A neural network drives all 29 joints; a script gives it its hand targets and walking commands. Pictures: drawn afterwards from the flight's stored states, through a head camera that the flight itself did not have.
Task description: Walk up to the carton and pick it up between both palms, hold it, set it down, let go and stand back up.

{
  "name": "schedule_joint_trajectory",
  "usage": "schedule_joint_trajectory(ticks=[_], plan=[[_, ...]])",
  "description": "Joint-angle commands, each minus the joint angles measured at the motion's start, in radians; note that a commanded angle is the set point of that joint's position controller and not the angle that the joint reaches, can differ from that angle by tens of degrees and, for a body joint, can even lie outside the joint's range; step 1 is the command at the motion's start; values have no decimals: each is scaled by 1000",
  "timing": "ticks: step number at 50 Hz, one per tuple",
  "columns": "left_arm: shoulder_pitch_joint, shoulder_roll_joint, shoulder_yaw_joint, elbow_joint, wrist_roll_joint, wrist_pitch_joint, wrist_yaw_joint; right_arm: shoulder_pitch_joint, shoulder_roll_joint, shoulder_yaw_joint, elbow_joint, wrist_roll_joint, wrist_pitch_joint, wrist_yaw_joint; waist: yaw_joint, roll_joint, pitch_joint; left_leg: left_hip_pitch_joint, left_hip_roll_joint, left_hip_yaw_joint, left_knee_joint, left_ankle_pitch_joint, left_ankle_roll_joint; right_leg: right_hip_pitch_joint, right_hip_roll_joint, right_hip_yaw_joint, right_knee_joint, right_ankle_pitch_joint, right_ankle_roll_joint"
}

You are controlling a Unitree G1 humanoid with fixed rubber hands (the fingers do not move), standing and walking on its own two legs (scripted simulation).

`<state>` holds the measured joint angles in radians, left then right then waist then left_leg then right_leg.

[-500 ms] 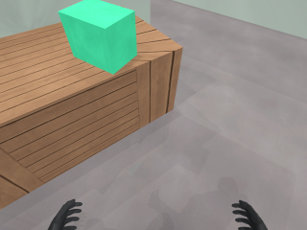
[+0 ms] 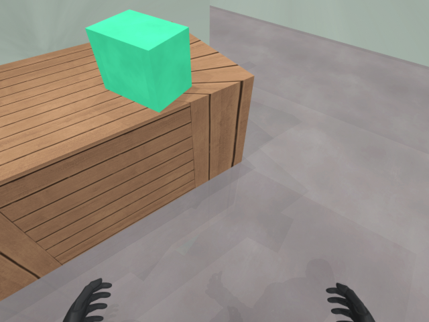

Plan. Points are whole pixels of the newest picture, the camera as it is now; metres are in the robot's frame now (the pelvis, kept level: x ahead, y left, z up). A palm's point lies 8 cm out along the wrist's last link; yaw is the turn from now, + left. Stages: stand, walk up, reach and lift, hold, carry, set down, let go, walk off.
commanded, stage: stand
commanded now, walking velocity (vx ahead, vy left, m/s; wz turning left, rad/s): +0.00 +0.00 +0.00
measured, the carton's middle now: (143, 60) +1.03 +0.28 -0.04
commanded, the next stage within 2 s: walk up in 0.76 s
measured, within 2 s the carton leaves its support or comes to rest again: neither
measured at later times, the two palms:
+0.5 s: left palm out of the picture +0.14 +0.26 -0.07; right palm out of the picture +0.13 -0.27 -0.08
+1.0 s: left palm out of the picture +0.11 +0.26 -0.07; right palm out of the picture +0.09 -0.27 -0.09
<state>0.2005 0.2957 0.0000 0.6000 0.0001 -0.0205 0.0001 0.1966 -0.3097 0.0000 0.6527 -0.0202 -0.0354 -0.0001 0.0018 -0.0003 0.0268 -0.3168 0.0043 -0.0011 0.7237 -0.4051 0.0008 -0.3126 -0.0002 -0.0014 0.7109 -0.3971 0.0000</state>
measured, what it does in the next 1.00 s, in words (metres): stands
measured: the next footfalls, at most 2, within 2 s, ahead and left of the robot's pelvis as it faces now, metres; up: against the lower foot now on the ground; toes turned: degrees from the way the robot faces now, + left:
right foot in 1.78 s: +0.25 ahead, -0.06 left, +0.00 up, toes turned +14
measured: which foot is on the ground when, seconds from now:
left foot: down 0.00-1.00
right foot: down 0.00-1.00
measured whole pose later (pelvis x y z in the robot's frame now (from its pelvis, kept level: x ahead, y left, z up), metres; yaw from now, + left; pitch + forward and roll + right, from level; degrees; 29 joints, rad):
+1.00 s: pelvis -0.03 +0.00 +0.00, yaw +0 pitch -3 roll +0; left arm 0.21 0.31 0.00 0.61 0.00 -0.03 0.00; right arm 0.20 -0.32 0.00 0.73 -0.02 -0.04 0.01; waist 0.00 0.00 0.05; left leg -0.32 0.00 0.00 0.72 -0.36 0.00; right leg -0.31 0.00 0.00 0.71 -0.35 0.00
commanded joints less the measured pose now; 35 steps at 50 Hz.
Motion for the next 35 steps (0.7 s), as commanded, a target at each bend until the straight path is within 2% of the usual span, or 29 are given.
schedule_joint_trajectory(ticks=[1, 2, 4, 5, 6, 7, 8, 9, 11, 12, 13, 14, 15, 17, 20, 21, 22, 23, 24, 25, 26, 28, 29, 30, 31, 32, 33, 34, 35], plan=[[-40, 249, 90, 17, 24, -47, 15, -38, -202, -77, -23, -3, -23, -8, -8, -53, -120, 65, 77, -58, -80, 395, 60, 93, -113, 76, -96, 475, -72], [-20, 258, 102, 11, 20, -46, 15, -48, -240, -95, -36, 8, -19, -7, 1, -29, -128, 94, 81, -56, -88, 396, 63, 70, -94, 77, -99, 431, -83], [-37, 243, 86, 15, 9, -46, 23, -5, -216, -72, -16, 3, -18, -11, -2, -13, -102, 59, 81, -67, -99, 419, 74, 94, -110, 95, -107, 427, -80], [-49, 245, 91, 11, 19, -45, 16, -52, -213, -84, -24, 5, -31, -15, -8, -26, -89, 71, 81, -73, -85, 391, 76, 35, -107, 114, -115, 407, -87], [-45, 228, 88, -1, 19, -57, 13, -68, -237, -84, -21, -5, -31, -12, 16, -9, -115, 83, 92, -87, -89, 379, 75, 46, -97, 98, -108, 358, -85], [-39, 254, 98, 6, 22, -49, 15, -51, -220, -84, -26, 2, -26, -12, -8, 17, -153, 93, 89, -71, -105, 356, 72, 56, -99, 105, -111, 351, -78], [-40, 253, 92, 13, 17, -38, 14, -51, -220, -79, -8, -3, -24, -7, 9, -17, -146, 74, 90, -81, -92, 385, 81, 78, -85, 72, -95, 375, -64], [2, 237, 80, 33, 17, -34, 18, -23, -231, -82, -2, 6, -27, -10, 10, -11, -110, 67, 90, -83, -126, 380, 83, 78, -94, 77, -100, 375, -83], [-42, 257, 87, 20, 35, -41, 15, -46, -224, -86, 0, 6, -19, -16, -5, -67, -60, 47, 92, -68, -104, 373, 79, 32, -90, 75, -116, 353, -74], [-2, 224, 72, 26, 21, -42, 16, -26, -225, -78, -14, -1, -31, -20, 4, -11, -95, 80, 85, -68, -110, 385, 69, 60, -95, 88, -110, 371, -77], [12, 229, 72, 39, 20, -42, 20, -9, -226, -78, -3, 12, -30, -16, -6, -46, -62, 32, 86, -83, -107, 365, 65, 76, -110, 110, -130, 382, -93], [-20, 234, 74, 14, 10, -44, 12, -29, -211, -73, -11, 10, -23, -10, 12, -53, -77, 50, 77, -77, -123, 337, 72, 55, -105, 99, -125, 342, -87], [-33, 246, 82, 17, 21, -43, 16, -28, -252, -93, 3, 11, -23, -12, -4, -31, -100, 71, 76, -60, -100, 331, 57, 52, -106, 91, -127, 359, -89], [-28, 254, 86, 31, 30, -48, 18, -29, -241, -89, 3, 4, -29, -9, 4, -23, -62, 69, 75, -66, -104, 322, 55, 37, -101, 109, -150, 343, -78], [-22, 248, 91, 35, 24, -58, 17, -28, -202, -75, 18, 3, -22, -12, -10, -8, -86, 49, 79, -75, -115, 339, 69, 47, -96, 85, -121, 356, -76], [-25, 246, 85, 28, 23, -52, 15, -31, -201, -78, 5, 8, -22, -10, -13, -58, -113, 78, 83, -67, -125, 370, 59, 71, -105, 88, -139, 372, -81], [-21, 242, 77, 16, 15, -46, 13, -37, -247, -86, 7, 4, -30, -15, 4, -93, -82, 56, 82, -74, -105, 380, 67, 63, -99, 72, -126, 401, -74], [-27, 249, 80, 23, 12, -48, 12, -67, -210, -73, 0, 7, -29, -8, 3, -8, -104, 64, 80, -78, -109, 390, 67, 58, -98, 78, -113, 399, -73], [-14, 264, 95, 28, 23, -46, 19, -41, -204, -81, 0, 14, -23, -4, -2, 13, -134, 79, 81, -68, -81, 366, 67, 82, -107, 95, -125, 392, -82], [-25, 253, 87, 28, 11, -45, 16, -39, -213, -80, 12, 6, -23, -7, 4, -22, -77, 40, 70, -77, -101, 356, 66, 69, -117, 105, -128, 366, -82], [-37, 249, 85, 44, 11, -44, 10, -41, -201, -71, 23, 4, -25, -6, -15, -28, -67, 50, 73, -77, -104, 356, 64, 43, -117, 125, -128, 349, -85], [-17, 256, 88, 27, 17, -46, 14, -56, -245, -84, 28, 6, -25, -4, 3, 13, -108, 74, 84, -96, -124, 351, 66, 65, -111, 117, -153, 343, -79], [-51, 266, 91, 26, 19, -44, 19, -47, -247, -86, 19, 11, -21, -11, -9, -60, -118, 60, 93, -92, -115, 372, 74, 70, -104, 88, -132, 339, -74], [-40, 264, 90, 23, 14, -36, 21, -48, -231, -77, 25, 4, -22, -13, 4, -2, -66, 18, 84, -112, -151, 307, 79, 53, -89, 85, -129, 296, -68], [-30, 256, 90, 17, 14, -37, 19, -61, -235, -79, 16, 10, -22, -14, 7, -14, -26, 14, 81, -88, -137, 280, 82, 23, -86, 100, -133, 256, -73], [-35, 259, 79, 37, 21, -33, 18, -51, -208, -72, 32, 3, -27, -11, 18, -17, 6, -18, 85, -131, -169, 203, 91, 19, -91, 113, -156, 219, -75], [-19, 263, 86, 30, 19, -37, 12, -14, -241, -76, 30, 10, -17, -11, 10, -30, -14, 4, 67, -98, -161, 218, 66, 17, -84, 105, -154, 168, -68], [-5, 261, 84, 37, 17, -34, 11, -19, -246, -82, 44, 0, -19, -6, 14, -32, -35, 32, 77, -90, -154, 175, 69, -6, -108, 137, -179, 146, -81], [-13, 240, 72, 28, 13, -43, 8, -48, -246, -83, 18, 5, -21, -11, -8, 8, 7, 37, 72, -85, -170, 172, 74, -38, -97, 134, -196, 119, -80]])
